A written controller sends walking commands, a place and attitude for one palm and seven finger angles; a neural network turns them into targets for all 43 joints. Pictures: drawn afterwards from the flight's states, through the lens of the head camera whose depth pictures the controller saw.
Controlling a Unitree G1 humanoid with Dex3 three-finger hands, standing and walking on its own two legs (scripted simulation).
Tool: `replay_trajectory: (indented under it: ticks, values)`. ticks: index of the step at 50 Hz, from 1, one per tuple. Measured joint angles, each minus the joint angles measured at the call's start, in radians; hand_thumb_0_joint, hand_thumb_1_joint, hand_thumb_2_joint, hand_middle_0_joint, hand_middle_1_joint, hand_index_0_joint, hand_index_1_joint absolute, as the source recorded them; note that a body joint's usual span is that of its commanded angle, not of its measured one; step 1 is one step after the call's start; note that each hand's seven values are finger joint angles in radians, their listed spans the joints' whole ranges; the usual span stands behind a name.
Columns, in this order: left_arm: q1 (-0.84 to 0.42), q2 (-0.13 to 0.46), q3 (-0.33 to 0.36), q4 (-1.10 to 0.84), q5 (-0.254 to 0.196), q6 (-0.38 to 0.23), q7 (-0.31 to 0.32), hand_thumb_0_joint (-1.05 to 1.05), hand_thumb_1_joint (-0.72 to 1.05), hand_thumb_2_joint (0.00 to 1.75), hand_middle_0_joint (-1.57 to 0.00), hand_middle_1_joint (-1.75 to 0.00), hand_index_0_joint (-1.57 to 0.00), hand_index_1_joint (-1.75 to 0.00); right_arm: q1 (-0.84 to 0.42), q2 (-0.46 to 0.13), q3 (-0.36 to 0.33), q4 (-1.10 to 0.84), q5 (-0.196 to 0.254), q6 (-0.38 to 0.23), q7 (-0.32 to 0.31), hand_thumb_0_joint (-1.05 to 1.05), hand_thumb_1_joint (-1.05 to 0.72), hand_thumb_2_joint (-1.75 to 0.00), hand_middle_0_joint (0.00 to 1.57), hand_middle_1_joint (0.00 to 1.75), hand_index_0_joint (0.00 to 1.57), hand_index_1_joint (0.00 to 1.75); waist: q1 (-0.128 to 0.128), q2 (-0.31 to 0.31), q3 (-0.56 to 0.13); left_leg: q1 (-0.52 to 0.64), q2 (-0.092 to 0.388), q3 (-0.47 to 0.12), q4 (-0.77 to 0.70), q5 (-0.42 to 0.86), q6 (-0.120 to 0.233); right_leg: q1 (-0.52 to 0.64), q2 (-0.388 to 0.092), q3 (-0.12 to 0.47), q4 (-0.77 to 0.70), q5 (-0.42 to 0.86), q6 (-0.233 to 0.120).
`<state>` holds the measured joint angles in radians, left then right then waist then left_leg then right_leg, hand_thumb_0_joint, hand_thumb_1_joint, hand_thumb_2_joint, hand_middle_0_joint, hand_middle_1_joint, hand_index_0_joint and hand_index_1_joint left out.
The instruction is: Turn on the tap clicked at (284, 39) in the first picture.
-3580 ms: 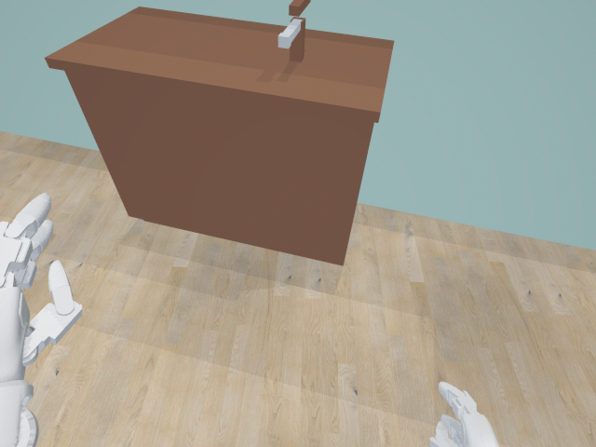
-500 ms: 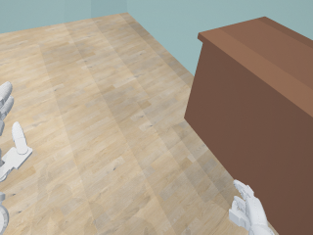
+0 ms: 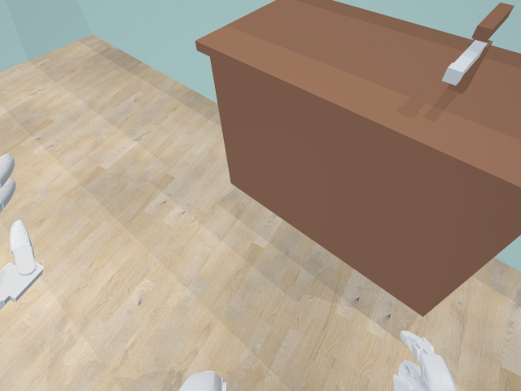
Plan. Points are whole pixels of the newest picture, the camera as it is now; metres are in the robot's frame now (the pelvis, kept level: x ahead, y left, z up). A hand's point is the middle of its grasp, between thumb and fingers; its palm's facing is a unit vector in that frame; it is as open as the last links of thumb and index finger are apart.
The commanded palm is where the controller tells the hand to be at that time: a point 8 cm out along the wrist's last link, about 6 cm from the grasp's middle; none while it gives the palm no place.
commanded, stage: turn to face it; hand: left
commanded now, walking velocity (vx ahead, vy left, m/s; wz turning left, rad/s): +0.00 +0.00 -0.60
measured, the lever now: (454, 74) +0.66 -0.35 +0.12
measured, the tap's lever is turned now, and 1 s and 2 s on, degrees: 0 0 0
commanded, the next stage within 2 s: take the last steps up to it in 1.60 s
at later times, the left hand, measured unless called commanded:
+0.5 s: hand (132, 279) +0.21 +0.14 +0.17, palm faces +0.15 -0.87 -0.47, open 7.4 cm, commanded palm +0.16 +0.20 +0.18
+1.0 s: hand (206, 333) +0.16 +0.06 +0.17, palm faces -0.12 -0.90 -0.41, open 7.4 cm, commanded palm +0.14 +0.11 +0.18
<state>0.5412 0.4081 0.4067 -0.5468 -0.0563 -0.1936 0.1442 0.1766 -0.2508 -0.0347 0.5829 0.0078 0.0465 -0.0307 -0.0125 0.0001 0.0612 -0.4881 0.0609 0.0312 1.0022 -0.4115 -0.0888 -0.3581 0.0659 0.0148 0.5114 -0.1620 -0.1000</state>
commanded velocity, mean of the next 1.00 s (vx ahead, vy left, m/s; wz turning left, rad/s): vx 0.00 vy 0.00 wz -0.60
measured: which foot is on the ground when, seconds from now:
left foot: up 0.00-0.18, down 0.20-0.48, up 0.50-0.76, down 0.78-1.00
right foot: down 0.00-0.20, up 0.22-0.44, down 0.46-0.80, up 0.82-1.00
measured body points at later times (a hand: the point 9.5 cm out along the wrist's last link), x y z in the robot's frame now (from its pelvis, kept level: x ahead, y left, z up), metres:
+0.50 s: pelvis -0.08 -0.02 -0.02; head -0.04 -0.04 +0.43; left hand +0.20 +0.19 +0.19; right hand +0.03 -0.25 -0.12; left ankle -0.03 +0.15 -0.73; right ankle -0.07 -0.13 -0.74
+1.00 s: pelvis -0.15 -0.02 -0.01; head -0.14 -0.03 +0.44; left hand +0.16 +0.11 +0.19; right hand -0.14 -0.29 -0.10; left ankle -0.04 +0.10 -0.74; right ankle -0.20 -0.12 -0.71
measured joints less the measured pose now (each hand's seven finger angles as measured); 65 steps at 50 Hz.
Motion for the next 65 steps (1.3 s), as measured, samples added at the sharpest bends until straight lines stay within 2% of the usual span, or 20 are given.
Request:
replay_trajectory:
  ticks: [7, 11, 13, 16, 21, 23, 25, 28, 30, 33, 38, 40, 43, 46, 49, 52, 54, 56, 59, 65]
  values:
    - [-0.058, -0.037, -0.048, 0.030, 0.010, 0.015, 0.000, 0.01, 0.88, 0.90, -0.21, -0.30, -0.21, -0.30, 0.014, -0.007, 0.010, -0.037, 0.001, 0.019, 0.001, 0.02, -0.90, -0.90, 0.20, 0.30, 0.19, 0.30, 0.035, -0.039, -0.078, 0.151, -0.035, 0.008, -0.297, -0.046, 0.034, -0.031, 0.026, 0.061, -0.042, 0.063, 0.008]
    - [-0.095, -0.043, -0.057, 0.025, 0.018, 0.009, -0.012, 0.01, 0.88, 0.90, -0.21, -0.30, -0.21, -0.30, 0.006, 0.009, 0.021, -0.067, -0.006, 0.020, 0.003, 0.01, -0.90, -0.90, 0.20, 0.30, 0.19, 0.30, 0.047, -0.055, -0.075, 0.248, -0.022, 0.050, -0.514, 0.124, 0.068, -0.082, 0.050, 0.084, 0.020, 0.014, 0.045]
    - [-0.111, -0.036, -0.043, 0.034, 0.031, 0.005, -0.017, 0.01, 0.88, 0.90, -0.21, -0.30, -0.21, -0.30, -0.001, 0.035, 0.026, -0.075, -0.007, 0.009, 0.000, 0.01, -0.90, -0.90, 0.20, 0.30, 0.20, 0.30, 0.062, -0.062, -0.053, 0.253, -0.006, 0.083, -0.493, 0.162, 0.060, -0.143, 0.042, 0.054, 0.236, -0.148, 0.090]
    - [-0.116, -0.047, -0.039, 0.057, 0.038, 0.003, -0.017, 0.01, 0.89, 0.90, -0.21, -0.30, -0.21, -0.30, 0.012, 0.069, 0.034, -0.081, 0.003, -0.015, 0.011, 0.01, -0.90, -0.90, 0.20, 0.30, 0.20, 0.30, 0.069, -0.025, -0.038, 0.265, 0.040, 0.109, -0.474, 0.133, 0.046, -0.178, -0.008, -0.021, 0.481, -0.240, 0.132]
    - [-0.126, -0.062, -0.055, 0.060, 0.037, 0.012, -0.009, 0.01, 0.89, 0.90, -0.21, -0.30, -0.21, -0.30, 0.037, 0.099, 0.066, -0.072, 0.009, -0.060, 0.032, 0.01, -0.90, -0.90, 0.21, 0.30, 0.20, 0.30, 0.081, 0.042, 0.001, 0.257, 0.137, 0.156, -0.430, 0.118, 0.011, -0.048, -0.084, -0.092, 0.285, -0.256, 0.159]
    - [-0.139, -0.038, -0.050, 0.054, 0.039, 0.015, -0.010, 0.01, 0.89, 0.90, -0.21, -0.30, -0.20, -0.30, 0.048, 0.107, 0.075, -0.074, 0.008, -0.074, 0.039, 0.01, -0.90, -0.90, 0.21, 0.30, 0.20, 0.30, 0.072, 0.046, 0.021, 0.230, 0.171, 0.166, -0.371, 0.096, -0.010, 0.031, -0.095, -0.104, 0.143, -0.183, 0.152]
    - [-0.165, -0.031, -0.049, 0.051, 0.044, 0.007, -0.011, 0.01, 0.89, 0.90, -0.21, -0.30, -0.21, -0.30, 0.037, 0.093, 0.074, -0.062, 0.010, -0.079, 0.042, 0.01, -0.90, -0.90, 0.21, 0.30, 0.20, 0.30, 0.051, 0.072, 0.060, 0.177, 0.200, 0.133, -0.259, 0.030, -0.009, 0.025, -0.069, -0.124, 0.129, -0.097, 0.092]
    - [-0.145, -0.026, -0.040, 0.018, 0.025, 0.005, -0.013, 0.01, 0.89, 0.90, -0.21, -0.30, -0.21, -0.30, -0.001, 0.062, 0.057, -0.024, 0.012, -0.044, 0.037, 0.01, -0.90, -0.90, 0.21, 0.30, 0.20, 0.30, 0.020, 0.052, 0.095, 0.066, 0.107, 0.033, 0.004, -0.097, 0.000, -0.019, -0.058, -0.090, 0.157, -0.105, 0.051]
    - [-0.086, -0.016, -0.022, -0.022, 0.014, 0.001, -0.011, 0.01, 0.89, 0.90, -0.21, -0.30, -0.21, -0.30, -0.015, 0.042, 0.044, -0.014, 0.009, -0.018, 0.032, 0.01, -0.90, -0.90, 0.21, 0.30, 0.20, 0.30, -0.002, 0.032, 0.099, 0.027, 0.059, 0.015, 0.080, -0.094, 0.000, -0.028, -0.048, -0.060, 0.133, -0.081, 0.046]
    - [-0.007, 0.009, 0.006, -0.068, 0.006, -0.011, -0.009, 0.01, 0.88, 0.90, -0.22, -0.30, -0.21, -0.30, -0.010, 0.017, 0.021, -0.013, 0.004, 0.006, 0.019, 0.02, -0.90, -0.90, 0.20, 0.30, 0.20, 0.30, -0.020, 0.004, 0.082, 0.032, 0.022, 0.024, -0.002, -0.072, 0.003, -0.034, -0.032, -0.022, 0.088, -0.037, 0.042]
    - [0.021, 0.034, 0.030, -0.083, 0.007, -0.018, -0.003, 0.01, 0.88, 0.90, -0.22, -0.30, -0.22, -0.30, 0.027, -0.022, -0.001, -0.027, 0.004, 0.014, 0.005, 0.02, -0.91, -0.90, 0.20, 0.30, 0.19, 0.30, -0.006, -0.029, 0.023, 0.141, -0.011, 0.038, -0.311, -0.020, 0.025, -0.058, -0.002, 0.030, 0.057, 0.010, 0.045]
    - [0.000, 0.029, 0.030, -0.067, 0.009, -0.018, -0.003, 0.01, 0.88, 0.90, -0.22, -0.30, -0.22, -0.30, 0.036, -0.024, -0.004, -0.034, 0.003, 0.011, -0.003, 0.02, -0.91, -0.90, 0.20, 0.30, 0.19, 0.30, 0.003, -0.048, 0.010, 0.186, -0.017, 0.058, -0.419, 0.106, 0.051, -0.074, 0.004, 0.051, 0.085, -0.002, 0.053]
    - [-0.051, 0.000, 0.021, -0.001, 0.027, -0.019, -0.005, 0.01, 0.88, 0.90, -0.21, -0.30, -0.21, -0.30, 0.041, -0.005, -0.003, -0.046, 0.001, -0.002, -0.015, 0.02, -0.91, -0.90, 0.20, 0.30, 0.19, 0.30, 0.027, -0.048, 0.003, 0.201, 0.010, 0.096, -0.418, 0.155, 0.067, -0.147, 0.003, 0.029, 0.348, -0.209, 0.100]
    - [-0.084, -0.046, -0.011, 0.058, 0.035, -0.012, -0.004, 0.01, 0.88, 0.90, -0.21, -0.30, -0.21, -0.30, 0.046, 0.023, 0.006, -0.051, 0.010, -0.025, -0.004, 0.02, -0.91, -0.90, 0.20, 0.30, 0.19, 0.30, 0.037, -0.008, -0.006, 0.212, 0.058, 0.107, -0.422, 0.149, 0.055, -0.154, -0.035, -0.034, 0.504, -0.270, 0.132]
    - [-0.092, -0.078, -0.046, 0.063, 0.037, 0.001, 0.000, 0.01, 0.89, 0.90, -0.21, -0.30, -0.21, -0.30, 0.048, 0.052, 0.031, -0.062, 0.013, -0.053, 0.013, 0.01, -0.90, -0.90, 0.20, 0.30, 0.19, 0.30, 0.052, 0.028, -0.004, 0.208, 0.113, 0.130, -0.414, 0.153, 0.031, -0.078, -0.076, -0.083, 0.391, -0.299, 0.150]
    - [-0.103, -0.055, -0.056, 0.043, 0.040, 0.000, -0.004, 0.02, 0.89, 0.90, -0.21, -0.30, -0.21, -0.30, 0.050, 0.083, 0.058, -0.079, 0.009, -0.083, 0.028, 0.01, -0.90, -0.90, 0.20, 0.30, 0.20, 0.30, 0.055, 0.040, 0.010, 0.170, 0.160, 0.145, -0.352, 0.137, 0.001, 0.035, -0.094, -0.104, 0.181, -0.238, 0.149]
    - [-0.129, -0.044, -0.058, 0.039, 0.043, -0.011, -0.009, 0.02, 0.89, 0.90, -0.21, -0.30, -0.21, -0.30, 0.031, 0.085, 0.066, -0.072, 0.009, -0.089, 0.034, 0.01, -0.90, -0.90, 0.21, 0.30, 0.20, 0.30, 0.045, 0.066, 0.045, 0.126, 0.186, 0.115, -0.257, 0.058, -0.001, 0.030, -0.068, -0.119, 0.166, -0.139, 0.089]
    - [-0.138, -0.038, -0.057, 0.031, 0.030, -0.012, -0.013, 0.02, 0.89, 0.90, -0.21, -0.30, -0.21, -0.30, 0.003, 0.080, 0.067, -0.045, 0.009, -0.070, 0.033, 0.01, -0.90, -0.90, 0.21, 0.30, 0.20, 0.30, 0.035, 0.060, 0.066, 0.059, 0.129, 0.043, -0.083, -0.049, 0.005, 0.003, -0.059, -0.104, 0.187, -0.141, 0.051]
    - [-0.084, -0.032, -0.034, 0.002, 0.012, -0.013, -0.013, 0.01, 0.88, 0.90, -0.21, -0.30, -0.21, -0.30, -0.022, 0.065, 0.060, -0.024, 0.004, -0.026, 0.030, 0.01, -0.90, -0.90, 0.21, 0.30, 0.20, 0.30, 0.017, 0.042, 0.075, -0.003, 0.052, 0.001, 0.095, -0.051, 0.000, -0.005, -0.043, -0.061, 0.141, -0.104, 0.035]
    - [-0.004, 0.002, -0.006, -0.019, 0.005, -0.022, -0.008, 0.01, 0.88, 0.90, -0.22, -0.30, -0.21, -0.30, 0.007, 0.026, 0.030, -0.021, 0.000, 0.008, 0.009, 0.02, -0.90, -0.90, 0.20, 0.30, 0.20, 0.30, 0.004, 0.000, 0.027, 0.055, -0.007, 0.026, -0.094, -0.028, 0.011, -0.007, -0.016, 0.003, 0.029, -0.010, 0.026]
